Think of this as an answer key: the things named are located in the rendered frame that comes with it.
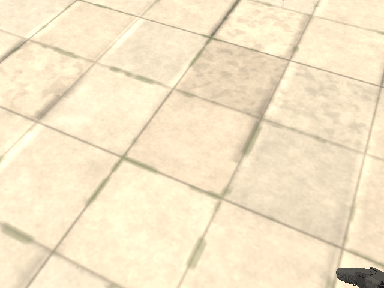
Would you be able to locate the robot right hand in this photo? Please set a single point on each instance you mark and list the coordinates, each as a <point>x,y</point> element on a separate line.
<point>363,278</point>

